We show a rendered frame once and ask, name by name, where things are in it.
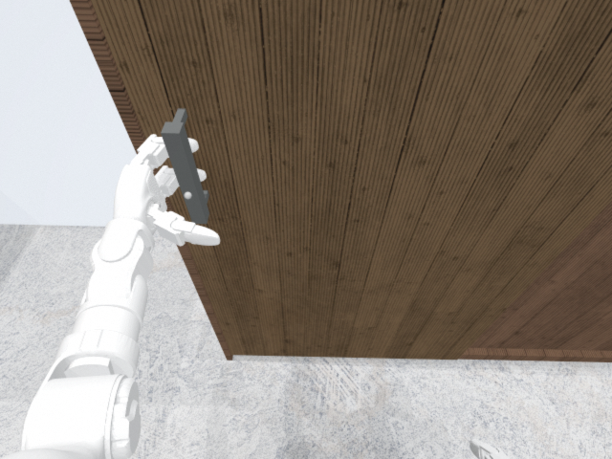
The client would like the left robot forearm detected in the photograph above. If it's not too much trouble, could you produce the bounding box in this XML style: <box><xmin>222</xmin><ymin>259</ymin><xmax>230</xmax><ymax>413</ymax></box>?
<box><xmin>20</xmin><ymin>218</ymin><xmax>155</xmax><ymax>450</ymax></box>

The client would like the robot right hand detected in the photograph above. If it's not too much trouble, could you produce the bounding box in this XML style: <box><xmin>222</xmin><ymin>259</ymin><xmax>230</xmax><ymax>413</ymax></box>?
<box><xmin>470</xmin><ymin>439</ymin><xmax>510</xmax><ymax>459</ymax></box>

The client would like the handle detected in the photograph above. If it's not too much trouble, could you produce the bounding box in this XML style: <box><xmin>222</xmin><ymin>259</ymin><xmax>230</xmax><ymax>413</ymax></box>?
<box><xmin>161</xmin><ymin>108</ymin><xmax>209</xmax><ymax>224</ymax></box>

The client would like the robot left upper arm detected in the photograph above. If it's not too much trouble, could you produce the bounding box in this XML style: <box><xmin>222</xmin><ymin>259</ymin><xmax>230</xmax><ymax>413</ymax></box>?
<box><xmin>0</xmin><ymin>374</ymin><xmax>141</xmax><ymax>459</ymax></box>

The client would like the robot left hand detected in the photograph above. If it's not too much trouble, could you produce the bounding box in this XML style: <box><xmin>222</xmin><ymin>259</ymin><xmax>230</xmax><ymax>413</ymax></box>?
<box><xmin>113</xmin><ymin>134</ymin><xmax>220</xmax><ymax>247</ymax></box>

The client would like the wardrobe door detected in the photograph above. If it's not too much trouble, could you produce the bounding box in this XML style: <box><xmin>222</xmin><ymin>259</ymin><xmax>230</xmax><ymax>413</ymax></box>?
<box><xmin>91</xmin><ymin>0</ymin><xmax>612</xmax><ymax>360</ymax></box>
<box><xmin>470</xmin><ymin>201</ymin><xmax>612</xmax><ymax>351</ymax></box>

